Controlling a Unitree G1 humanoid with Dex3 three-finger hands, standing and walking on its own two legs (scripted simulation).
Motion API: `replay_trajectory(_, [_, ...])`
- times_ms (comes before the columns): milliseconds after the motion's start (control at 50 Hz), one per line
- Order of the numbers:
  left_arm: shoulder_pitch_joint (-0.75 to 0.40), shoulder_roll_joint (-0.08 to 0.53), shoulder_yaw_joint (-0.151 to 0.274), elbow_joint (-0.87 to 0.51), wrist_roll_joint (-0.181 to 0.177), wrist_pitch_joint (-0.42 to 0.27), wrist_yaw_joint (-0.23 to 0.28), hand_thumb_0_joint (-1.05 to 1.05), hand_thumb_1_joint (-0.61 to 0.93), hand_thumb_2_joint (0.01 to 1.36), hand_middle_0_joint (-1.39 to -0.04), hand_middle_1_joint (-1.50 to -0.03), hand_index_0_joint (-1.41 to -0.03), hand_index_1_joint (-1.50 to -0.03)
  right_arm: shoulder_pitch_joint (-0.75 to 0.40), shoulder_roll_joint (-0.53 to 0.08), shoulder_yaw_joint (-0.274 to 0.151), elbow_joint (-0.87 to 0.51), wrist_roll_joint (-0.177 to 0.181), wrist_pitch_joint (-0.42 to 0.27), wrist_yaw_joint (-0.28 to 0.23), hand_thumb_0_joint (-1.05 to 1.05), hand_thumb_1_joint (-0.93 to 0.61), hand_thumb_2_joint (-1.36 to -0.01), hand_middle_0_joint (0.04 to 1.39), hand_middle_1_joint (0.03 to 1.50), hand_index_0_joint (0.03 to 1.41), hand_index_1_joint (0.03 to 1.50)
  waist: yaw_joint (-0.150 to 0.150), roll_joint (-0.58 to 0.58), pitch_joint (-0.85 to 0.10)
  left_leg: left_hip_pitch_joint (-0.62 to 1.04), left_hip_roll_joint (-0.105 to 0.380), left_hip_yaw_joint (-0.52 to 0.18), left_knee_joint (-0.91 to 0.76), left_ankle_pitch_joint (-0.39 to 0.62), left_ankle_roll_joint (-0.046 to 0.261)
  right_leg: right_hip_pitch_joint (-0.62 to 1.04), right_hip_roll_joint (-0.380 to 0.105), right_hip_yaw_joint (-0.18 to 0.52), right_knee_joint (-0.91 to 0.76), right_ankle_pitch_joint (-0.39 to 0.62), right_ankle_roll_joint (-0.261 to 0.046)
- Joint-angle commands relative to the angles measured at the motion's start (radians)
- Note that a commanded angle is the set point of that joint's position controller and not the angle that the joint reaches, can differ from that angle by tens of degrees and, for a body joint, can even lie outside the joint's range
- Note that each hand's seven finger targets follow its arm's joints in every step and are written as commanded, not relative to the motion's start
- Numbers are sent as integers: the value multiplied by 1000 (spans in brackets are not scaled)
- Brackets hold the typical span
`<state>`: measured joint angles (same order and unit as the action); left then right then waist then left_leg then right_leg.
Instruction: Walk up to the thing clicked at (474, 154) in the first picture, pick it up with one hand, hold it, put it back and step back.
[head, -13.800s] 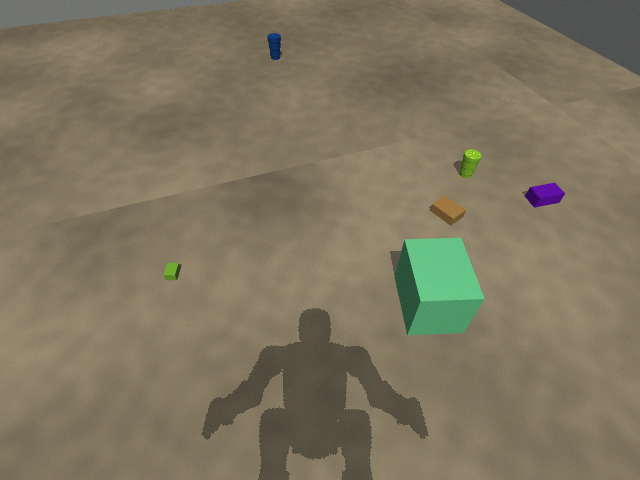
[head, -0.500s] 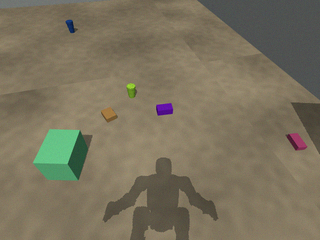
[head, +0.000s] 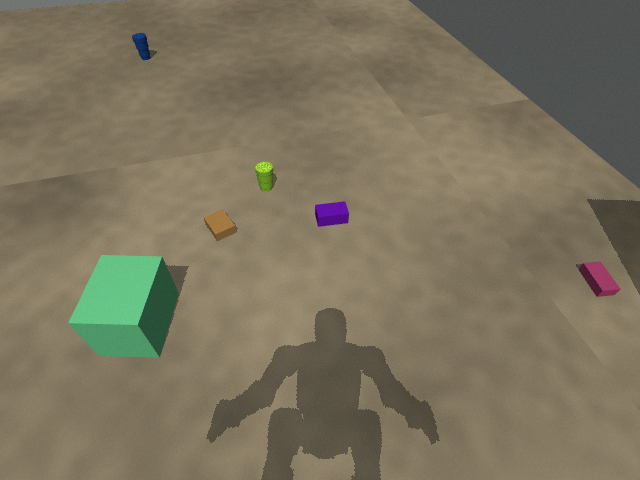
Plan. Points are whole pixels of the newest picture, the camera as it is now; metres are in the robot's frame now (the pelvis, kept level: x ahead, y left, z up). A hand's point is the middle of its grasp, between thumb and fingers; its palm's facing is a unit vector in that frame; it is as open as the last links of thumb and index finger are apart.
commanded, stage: stand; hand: left
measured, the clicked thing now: (265, 177) +1.45 +0.26 -0.72
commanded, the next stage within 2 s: walk up in 0.54 s
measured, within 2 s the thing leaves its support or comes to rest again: neither
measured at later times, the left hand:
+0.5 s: hand out of the picture +0.07 +0.25 -0.16, palm faces -0.02 -0.94 -0.34, open 7.4 cm
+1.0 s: hand out of the picture +0.16 +0.36 -0.17, palm faces -0.01 -0.94 -0.33, open 7.4 cm
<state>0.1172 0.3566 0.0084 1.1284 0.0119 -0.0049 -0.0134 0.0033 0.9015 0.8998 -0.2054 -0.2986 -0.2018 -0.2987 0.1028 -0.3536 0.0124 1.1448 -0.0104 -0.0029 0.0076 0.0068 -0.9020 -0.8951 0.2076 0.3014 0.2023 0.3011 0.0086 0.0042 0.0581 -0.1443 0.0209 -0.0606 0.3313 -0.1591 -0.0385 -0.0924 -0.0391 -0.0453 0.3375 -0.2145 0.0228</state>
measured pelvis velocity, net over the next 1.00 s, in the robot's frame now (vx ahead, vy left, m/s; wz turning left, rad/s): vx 0.12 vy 0.07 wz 0.00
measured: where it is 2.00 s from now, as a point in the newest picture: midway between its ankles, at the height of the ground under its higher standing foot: (313, 356)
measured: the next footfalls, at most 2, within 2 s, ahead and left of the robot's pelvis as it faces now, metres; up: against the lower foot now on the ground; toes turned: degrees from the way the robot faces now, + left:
left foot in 0.82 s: +0.20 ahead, +0.19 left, +0.00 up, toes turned +6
right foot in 1.32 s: +0.42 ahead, -0.10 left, +0.00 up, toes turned -7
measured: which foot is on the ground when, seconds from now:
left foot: down 0.00-0.60, up 0.62-0.80, down 0.82-1.00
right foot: down 0.00-0.84, up 0.86-1.00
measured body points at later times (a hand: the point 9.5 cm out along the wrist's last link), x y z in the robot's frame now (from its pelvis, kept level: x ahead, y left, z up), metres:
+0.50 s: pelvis +0.00 +0.00 +0.00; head +0.02 +0.00 +0.45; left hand +0.07 +0.30 -0.13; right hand +0.08 -0.30 -0.13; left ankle +0.01 +0.15 -0.75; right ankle -0.02 -0.13 -0.75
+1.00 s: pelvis +0.12 +0.07 -0.01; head +0.12 +0.10 +0.44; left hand +0.16 +0.41 -0.15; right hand +0.18 -0.26 -0.10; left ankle +0.16 +0.18 -0.75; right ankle +0.10 -0.07 -0.68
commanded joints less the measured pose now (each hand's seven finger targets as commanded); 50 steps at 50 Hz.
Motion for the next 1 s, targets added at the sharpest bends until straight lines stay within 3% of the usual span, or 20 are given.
replay_trajectory(0, [-17, 213, 38, -58, -4, -19, 19, 0, 900, 900, -200, -300, -200, -300, -36, -217, -43, -63, 4, -22, -19, 0, -900, -900, 200, 300, 200, 300, -1, -5, -94, 37, 97, -53, -16, 201, 47, 10, -98, 76, -62, 159, -32])
replay_trajectory(420, [-28, 219, 41, -67, -2, -21, 19, 0, 900, 900, -200, -300, -200, -300, -34, -207, -41, -79, 3, -20, -16, 0, -900, -900, 200, 300, 200, 300, -5, 1, -78, 24, 94, -55, -31, 164, 43, 7, -98, 81, -70, 122, -36])
replay_trajectory(500, [-24, 221, 41, -69, -4, -23, 20, 0, 900, 900, -200, -300, -200, -300, -30, -210, -44, -81, 3, -21, -18, 0, -900, -900, 200, 300, 200, 300, -6, -7, -108, 45, 97, -49, -11, 229, 44, 28, -101, 79, -57, 207, -35])
replay_trajectory(520, [50, 317, 115, -112, 19, -40, -10, 0, 900, 900, -200, -300, -200, -300, 21, -296, -113, -128, -11, -40, 9, 0, -900, -900, 200, 300, 200, 300, 15, -27, -220, -5, 49, -29, 87, -327, 122, 122, -72, 65, 12, -324, -84])
replay_trajectory(540, [83, 328, 125, -94, 29, -41, -19, 0, 900, 900, -200, -300, -200, -300, -16, -297, -119, -136, -21, -42, 21, 0, -900, -900, 200, 300, 200, 300, 45, -51, -140, -201, 39, -15, 135, -474, 119, 134, -129, 155, -22, -543, -127])
replay_trajectory(560, [89, 352, 138, -101, 33, -42, -22, 0, 900, 900, -200, -300, -200, -300, -83, -282, -114, -162, -25, -37, 29, 0, -900, -900, 200, 300, 200, 300, 72, -117, -27, -387, -9, 70, 258, -420, 90, 149, -214, 257, -134, -657, -168])
replay_trajectory(580, [118, 377, 151, -113, 32, -48, -21, 0, 900, 900, -200, -300, -200, -300, -137, -266, -114, -202, -31, -35, 34, 0, -900, -900, 200, 300, 200, 300, 109, -173, 41, -539, -5, 95, 440, -338, 73, 163, -342, 402, -246, -702, -222])
replay_trajectory(600, [116, 385, 155, -132, 33, -57, -20, 0, 900, 900, -200, -300, -200, -300, -156, -256, -116, -216, -33, -39, 36, 0, -900, -900, 200, 300, 200, 300, 121, -147, 97, -615, 37, 47, 466, -307, 64, 157, -403, 444, -268, -630, -268])
replay_trajectory(620, [104, 370, 153, -139, 33, -60, -23, 0, 900, 900, -200, -300, -200, -300, -154, -259, -123, -214, -29, -48, 40, 0, -900, -900, 200, 300, 200, 300, 112, -106, 142, -622, 70, 19, 463, -289, 60, 132, -407, 440, -258, -518, -288])
replay_trajectory(660, [109, 348, 146, -151, 35, -66, -27, 0, 900, 900, -200, -300, -200, -300, -112, -244, -125, -211, -29, -65, 55, 0, -900, -900, 200, 300, 200, 300, 89, -108, 113, -532, 86, 19, 408, -289, 54, 136, -314, 315, -223, -374, -261])
replay_trajectory(740, [-57, 344, 137, -231, 32, -59, -45, 0, 900, 900, -200, -300, -200, -300, 79, -234, -150, -185, -24, -65, 74, 0, -900, -900, 200, 300, 200, 300, -37, -222, 39, -107, 57, 106, 263, -129, 40, -179, -200, 114, -131, -376, -181])
replay_trajectory(780, [-76, 299, 123, -253, 30, -49, -53, 0, 900, 900, -200, -300, -200, -300, 241, -266, -183, -135, -26, -62, 63, 0, -900, -900, 200, 300, 200, 300, -122, -93, -14, 212, 13, 153, 232, -24, 32, -416, -134, 16, 67, -417, -153])
replay_trajectory(800, [-35, 241, 105, -257, 36, -45, -54, 0, 900, 900, -200, -300, -200, -300, 381, -317, -207, -98, -27, -66, 49, 0, -900, -900, 200, 300, 200, 300, -183, 106, -101, 425, 16, 106, 218, -97, 55, -534, -75, -34, 349, -411, -135])
replay_trajectory(820, [22, 157, 79, -255, 29, -42, -49, 0, 900, 900, -200, -300, -200, -300, 486, -403, -224, -86, -44, -72, 29, 0, -900, -900, 200, 300, 200, 300, -213, 371, -116, 402, 183, -217, 14, -513, 82, -655, 85, 0, 735, -469, -113])
replay_trajectory(840, [71, 198, 89, -259, 9, -36, -43, 0, 900, 900, -200, -300, -200, -300, 353, -461, -221, -161, -40, -82, 27, 0, -900, -900, 200, 300, 200, 300, -147, 297, -102, 232, 392, -696, -242, -871, 178, -667, 122, 148, 874, -391, -94])
replay_trajectory(860, [94, 282, 99, -241, 10, -27, -38, 0, 900, 900, -200, -300, -200, -300, 186, -466, -219, -209, -13, -78, 30, 0, -900, -900, 200, 300, 200, 300, -74, 192, -7, 25, 431, -676, -293, -893, 214, -567, 38, 230, 874, -314, -105])
replay_trajectory(880, [126, 291, 93, -231, 2, -31, -38, 0, 900, 900, -200, -300, -200, -300, 106, -450, -204, -236, -8, -83, 31, 0, -900, -900, 200, 300, 200, 300, -29, 165, 25, -26, 425, -591, -266, -821, 242, -550, -10, 227, 868, -251, -100])
replay_trajectory(900, [148, 317, 103, -194, -9, -35, -41, 0, 900, 900, -200, -300, -200, -300, 71, -389, -184, -252, -11, -90, 30, 0, -900, -900, 200, 300, 200, 300, -7, 89, 34, -15, 363, -434, -197, -663, 231, -539, -31, 227, 831, -179, -78])
replay_trajectory(940, [207, 316, 113, -156, -10, -37, -50, 0, 900, 900, -200, -300, -200, -300, 83, -326, -165, -265, -7, -103, 31, 0, -900, -900, 200, 300, 200, 300, 7, 119, 24, -24, 280, -235, -177, -502, 201, -479, -51, 188, 728, -100, -57])
replay_trajectory(980, [191, 296, 111, -168, -4, -33, -64, 0, 900, 900, -200, -300, -200, -300, 116, -308, -161, -260, -4, -111, 30, 0, -900, -900, 200, 300, 200, 300, 0, 112, 46, -62, 253, -137, -206, -398, 194, -442, -45, 159, 656, -45, -25])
